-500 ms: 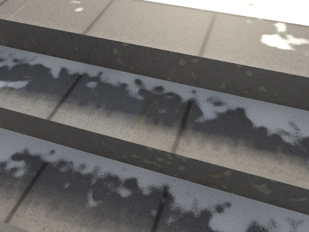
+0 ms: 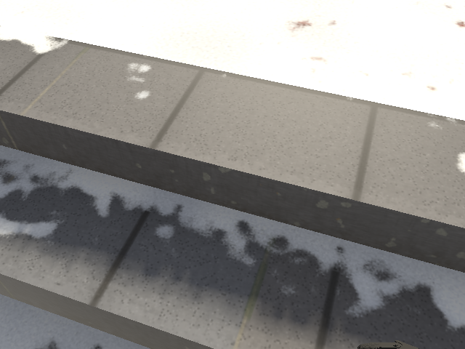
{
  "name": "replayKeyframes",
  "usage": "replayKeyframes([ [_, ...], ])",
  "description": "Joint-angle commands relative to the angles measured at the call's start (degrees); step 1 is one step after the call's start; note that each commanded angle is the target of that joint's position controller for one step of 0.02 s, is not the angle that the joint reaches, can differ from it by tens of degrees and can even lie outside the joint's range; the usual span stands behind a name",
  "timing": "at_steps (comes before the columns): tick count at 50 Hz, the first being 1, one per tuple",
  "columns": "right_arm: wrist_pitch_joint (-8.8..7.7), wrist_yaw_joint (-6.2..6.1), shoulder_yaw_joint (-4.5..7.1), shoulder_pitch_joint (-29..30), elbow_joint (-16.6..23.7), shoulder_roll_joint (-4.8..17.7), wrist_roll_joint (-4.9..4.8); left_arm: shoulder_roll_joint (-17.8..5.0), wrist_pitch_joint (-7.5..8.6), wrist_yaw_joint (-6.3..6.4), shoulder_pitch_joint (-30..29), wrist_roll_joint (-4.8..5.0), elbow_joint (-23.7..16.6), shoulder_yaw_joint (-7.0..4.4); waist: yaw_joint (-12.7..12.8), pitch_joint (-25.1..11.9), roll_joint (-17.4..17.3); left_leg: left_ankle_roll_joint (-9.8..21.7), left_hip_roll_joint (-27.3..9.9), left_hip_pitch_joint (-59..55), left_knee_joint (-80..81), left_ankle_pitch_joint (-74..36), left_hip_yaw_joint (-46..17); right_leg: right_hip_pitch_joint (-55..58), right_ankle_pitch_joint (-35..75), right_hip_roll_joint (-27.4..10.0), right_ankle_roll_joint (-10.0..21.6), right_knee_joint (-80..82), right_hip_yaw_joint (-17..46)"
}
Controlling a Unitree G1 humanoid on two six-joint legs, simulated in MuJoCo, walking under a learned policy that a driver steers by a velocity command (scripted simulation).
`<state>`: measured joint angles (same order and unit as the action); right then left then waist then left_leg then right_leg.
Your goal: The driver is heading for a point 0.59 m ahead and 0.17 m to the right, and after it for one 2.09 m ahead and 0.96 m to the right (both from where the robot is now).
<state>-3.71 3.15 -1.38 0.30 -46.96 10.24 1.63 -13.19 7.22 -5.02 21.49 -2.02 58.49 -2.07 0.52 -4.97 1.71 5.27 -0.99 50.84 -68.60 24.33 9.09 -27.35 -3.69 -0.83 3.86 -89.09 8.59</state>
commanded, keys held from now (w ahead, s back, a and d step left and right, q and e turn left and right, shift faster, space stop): w+e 0.74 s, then w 0.26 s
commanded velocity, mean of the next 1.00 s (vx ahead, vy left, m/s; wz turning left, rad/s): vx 0.50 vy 0.00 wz -0.43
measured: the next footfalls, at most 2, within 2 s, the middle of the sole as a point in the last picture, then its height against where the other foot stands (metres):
right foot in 0.52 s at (337, 331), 0.16 m higher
left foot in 1.08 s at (294, 151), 0.16 m higher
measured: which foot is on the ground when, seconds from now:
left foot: down 0.00-0.58, up 0.60-1.00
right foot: up 0.00-0.50, down 0.52-1.00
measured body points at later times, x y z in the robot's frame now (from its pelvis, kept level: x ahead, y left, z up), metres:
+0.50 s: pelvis +0.27 -0.04 +0.10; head +0.26 -0.04 +0.55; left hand +0.55 +0.05 +0.03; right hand +0.13 -0.15 -0.05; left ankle +0.11 +0.09 -0.63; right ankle +0.41 -0.18 -0.44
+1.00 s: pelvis +0.56 -0.13 +0.26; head +0.55 -0.11 +0.71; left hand +0.55 +0.07 +0.10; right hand +0.70 -0.40 +0.19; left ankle +0.77 -0.08 -0.22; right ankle +0.41 -0.18 -0.46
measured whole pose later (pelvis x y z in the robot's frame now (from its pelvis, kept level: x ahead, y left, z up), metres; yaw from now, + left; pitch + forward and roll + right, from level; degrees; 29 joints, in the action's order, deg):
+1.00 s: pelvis +0.56 -0.13 +0.26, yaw -27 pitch +4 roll -1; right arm -2.4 1.5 -4.1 0.6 -44.6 9.1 3.3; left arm -5.4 6.0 -3.5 30.0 -6.0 65.8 2.1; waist 4.0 -8.2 1.1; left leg 8.2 -4.6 78.2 -102.9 17.3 -1.1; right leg -9.4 -26.4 4.7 2.8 -31.9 7.5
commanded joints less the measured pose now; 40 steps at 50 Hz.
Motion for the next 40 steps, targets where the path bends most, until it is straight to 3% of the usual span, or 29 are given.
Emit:
replayKeyframes([
  [1, -0.1, 0.1, 1.21, -11.7, -7.4, 1.6, 0.78, 6.0, -0.33, -0.24, -0.5, -0.53, -4.3, 2.3, -0.5, -4.6, -0.8, 9.8, -15.8, -22.8, 39.8, 2.6, -37.8, -26.6, 3.2, -0.2, 5.5, -26.4, 4.7],
  [2, -0.02, 0.07, 0.17, -8.9, -7.8, -2.5, 1.42, 5.6, -1.06, 0.01, -0.3, -0.28, -3.5, 2.48, 1.6, -3.5, 0.4, 8.9, -16.1, -20.4, 41.9, -2.2, -34.9, -28.6, 6.5, -1.0, 7.6, -26.6, 4.8],
  [3, -0.45, 0.11, -0.48, -6.9, -8.2, -4.3, 2.09, 3.5, -1.86, -0.01, -1.3, -0.57, -3.9, 2.17, 3.8, -2.1, 2.4, 7.3, -15.7, -18.9, 43.8, -4.7, -30.2, -29.9, 6.7, -1.9, 8.3, -23.9, 4.4],
  [4, -0.86, 0.1, -0.43, -5.7, -8.4, -4.6, 2.52, 2.3, -2.19, -0.35, -3.0, 0.34, -4.4, 1.79, 5.0, -1.6, 2.4, 6.0, -15.6, -17.0, 45.9, -7.0, -26.3, -29.7, 5.6, -2.7, 8.4, -24.1, 4.7],
  [5, -1.51, -0.33, 0.27, -3.8, -7.8, -2.5, 2.39, 1.8, -1.97, -0.52, -4.5, 0.98, -5.4, 1.51, 6.7, -0.8, 1.7, 3.6, -13.5, -15.9, 48.9, -8.8, -18.1, -26.6, 4.4, -3.3, 8.1, -17.1, 2.7],
  [6, -2.49, -0.98, 0.4, -2.1, -7.0, -1.9, 2.27, 0.7, -1.44, -0.8, -6.0, 0.72, -6.1, 1.03, 7.4, -0.2, -0.6, 2.0, -11.2, -15.2, 51.5, -12.5, -12.2, -23.1, 6.1, -3.3, 7.7, -13.6, 1.2],
  [8, -3.21, -1.86, 0.74, -3.4, -6.8, 0.9, 2.69, -2.0, -1.08, -1.82, -10.1, 0.13, -7.1, 0.28, 5.6, 0.2, -2.3, 2.5, -10.0, -18.9, 53.3, -17.2, -6.2, -24.9, 7.6, -2.2, 7.0, -11.7, 0.5],
  [9, -2.55, -1.82, 1.23, -10.2, -8.8, 2.5, 3.43, -1.7, -1.61, -2.31, -10.9, 0.15, -6.0, 0.42, 2.1, 0.3, -6.6, 6.1, -11.5, -25.8, 53.6, -18.0, -6.9, -31.9, 1.0, -0.5, 7.0, -24.8, -1.5],
  [11, -1.7, -1.13, 0.46, -24.3, -14.5, 0.9, 5.46, -0.2, -2.04, -1.09, -14.7, 0.2, -6.7, 1.41, -2.1, 4.2, -3.0, 7.8, -14.7, -44.6, 51.0, -16.0, -9.8, -55.0, -3.2, 1.3, 10.3, -33.0, 3.5],
  [12, -1.45, -0.68, 0.01, -28.7, -16.3, 0.1, 6.27, 1.5, -2.36, -0.2, -17.0, 0.41, -7.8, 2.19, -3.3, 4.3, -3.5, 8.3, -15.7, -50.0, 51.0, -14.8, -10.5, -61.7, -4.2, 1.0, 11.9, -34.6, 3.8],
  [14, -1.38, -0.46, -0.9, -31.3, -17.8, -1.9, 6.81, 2.6, -2.88, 0.84, -21.3, 0.66, -10.1, 3.19, -3.7, 2.5, -4.5, 7.8, -15.1, -52.7, 52.3, -14.0, -8.8, -64.4, -4.0, 0.1, 13.2, -34.8, 0.6],
  [18, -2.02, -1.45, -2.01, -32.1, -19.2, -2.9, 8.24, 3.7, -4.29, 0.77, -27.5, 0.62, -14.6, 4.67, -3.6, 4.5, -3.1, 7.2, -14.5, -52.6, 56.5, -21.1, -3.1, -64.9, -3.7, -3.7, 12.6, -28.7, -4.7],
  [19, -1.97, -0.83, -2.39, -33.5, -19.6, -3.0, 8.7, 2.2, -4.9, 1.03, -32.6, 0.83, -17.4, 4.69, -4.3, 3.6, -1.0, 6.4, -15.4, -52.9, 58.9, -19.4, -2.0, -63.4, -1.2, -5.7, 11.8, -17.0, -6.3],
  [21, -1.77, 0.36, -2.51, -34.3, -20.4, -2.5, 8.49, 3.7, -6.99, 1.07, -39.1, 1.0, -20.7, 5.56, -4.3, 5.6, -3.1, 5.6, -18.0, -51.8, 63.9, -25.3, -0.7, -57.3, -3.2, -8.9, 10.7, -4.7, -7.4],
  [22, -1.71, 1.61, -1.52, -28.3, -16.9, 0.0, 4.77, 4.3, -8.58, 0.25, -40.8, 0.55, -20.6, 5.66, -3.0, 5.7, -4.0, 7.1, -16.3, -43.7, 68.4, -28.3, 4.4, -44.1, -15.0, -6.4, 9.2, 5.5, -14.8],
  [23, -2.84, 1.53, -1.43, -28.9, -15.3, 1.5, 2.7, 5.1, -8.61, -0.78, -38.3, 0.21, -20.0, 5.36, -2.7, 5.5, -7.2, 8.8, -17.5, -38.3, 66.6, -43.0, 6.1, -31.2, -20.4, -2.2, 6.3, 2.6, -19.4],
  [25, -3.93, 1.26, -0.23, -30.2, -14.7, 8.0, 3.97, 4.1, -8.18, -1.29, -31.3, 1.47, -18.2, 4.25, 1.0, 4.2, -9.8, 8.8, -19.2, -48.2, 58.7, -73.5, 8.5, -25.1, -18.1, 3.3, 5.2, 9.6, -19.6],
  [26, -4.36, 1.18, 0.86, -27.7, -13.6, 11.2, 3.43, 0.6, -6.47, -1.17, -25.9, 2.4, -16.6, 2.54, 4.6, 3.1, -10.8, 7.3, -18.4, -52.4, 51.6, -89.3, 9.3, -20.4, -18.8, 7.0, 6.3, 19.3, -20.0],
  [27, -4.94, 0.85, 1.55, -29.2, -13.4, 12.7, 4.22, -1.7, -5.31, -0.04, -20.0, 2.45, -15.4, 1.99, 5.4, -2.6, -11.5, 4.6, -18.0, -46.1, 43.4, -102.6, 9.2, -5.4, -0.8, 6.5, 9.1, 17.1, -15.4],
  [28, -5.61, 0.6, 1.52, -33.5, -13.7, 10.7, 5.43, -3.9, -4.72, 1.01, -11.3, 3.54, -13.7, 1.33, 6.0, -11.3, -8.5, 1.3, -14.6, -29.6, 32.2, -90.8, 6.2, 17.8, 0.5, 5.7, 11.7, 18.6, -5.3],
  [29, -4.98, 1.86, 1.58, -31.4, -13.5, 11.4, 6.41, -7.1, -5.13, 2.16, 1.6, 1.61, -10.0, -0.66, 11.2, -13.5, -3.7, -0.7, -9.5, -16.0, 17.6, -63.6, 3.4, 32.4, -7.9, 3.3, 13.8, 33.1, 7.4],
  [30, -3.46, 3.81, 2.18, -24.4, -11.6, 8.5, 3.92, -10.9, -5.46, 2.46, 12.3, -1.08, -5.3, -1.4, 12.1, -13.8, 2.7, -3.2, -0.5, -4.6, -1.4, -17.0, -5.3, 35.7, -14.4, -3.9, 16.2, 52.3, 29.6],
  [31, -2.44, 4.29, 2.29, -20.1, -9.7, 6.3, 0.86, -13.9, -5.23, 3.39, 13.3, -1.55, -4.6, -3.6, 12.6, -12.0, 2.8, -2.4, 1.6, -2.0, -20.8, -19.5, -17.9, 25.5, -23.7, -7.0, 14.2, 58.6, 38.8],
  [32, -2.94, 3.28, 1.77, -17.4, -9.1, 2.5, 1.39, -10.8, -3.92, 3.67, 8.3, -0.55, -3.5, -3.01, 9.7, -5.1, 3.9, -1.4, 1.1, 0.9, -28.9, -23.0, -21.9, 13.8, -31.3, -5.8, 14.3, 57.0, 34.5],
  [34, -3.27, 0.84, 0.56, -14.0, -4.9, -0.8, 2.13, -2.7, -2.75, 2.43, -1.2, 0.21, -2.4, -0.28, 1.8, -2.6, 0.9, 1.7, 3.3, 4.6, -43.0, -23.4, -23.3, 2.4, -21.5, -5.0, 15.4, 59.0, 31.1],
  [36, -2.04, -0.26, -0.07, -13.5, -2.8, 0.2, 2.41, 3.5, -2.46, 1.76, -12.8, 0.38, -3.1, 2.08, -4.6, -2.3, -3.8, 4.2, 2.1, 7.6, -46.1, -20.5, -22.7, -5.1, -19.2, -3.4, 14.6, 61.9, 24.9],
  [38, -0.28, -0.31, 0.71, -13.0, -2.3, 4.4, 2.28, 2.6, -0.96, 1.68, -15.7, -0.85, -1.7, 2.18, -7.3, -0.8, -6.2, 2.4, -0.7, 7.9, -37.6, -19.1, -18.2, -9.5, -12.8, -1.7, 12.5, 63.0, 14.0],
  [39, -0.05, -0.07, 0.86, -11.6, -1.7, 5.3, 1.67, -0.1, -0.68, 1.82, -16.8, -0.64, -3.1, 1.41, -6.7, -0.6, -3.4, 1.3, -0.9, 4.4, -33.3, -15.2, -14.6, -12.4, -11.8, -0.2, 12.6, 64.7, 8.8],
  [40, -0.33, 0.07, 1.0, -11.4, -1.7, 5.1, 2.03, 0.2, -0.03, 2.21, -11.9, -1.67, -2.2, 1.94, -5.6, 0.2, -0.2, 0.8, -1.2, 4.5, -37.1, -15.5, -12.3, -11.5, -9.4, 0.3, 11.5, 65.7, 7.9],
])
Velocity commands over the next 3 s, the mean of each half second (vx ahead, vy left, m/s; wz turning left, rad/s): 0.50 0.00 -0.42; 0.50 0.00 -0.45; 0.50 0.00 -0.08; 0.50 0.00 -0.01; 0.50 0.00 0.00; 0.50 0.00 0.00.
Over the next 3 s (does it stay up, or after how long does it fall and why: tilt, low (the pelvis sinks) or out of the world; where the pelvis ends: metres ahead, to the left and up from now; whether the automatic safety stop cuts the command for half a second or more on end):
stays up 1.56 -0.66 0.44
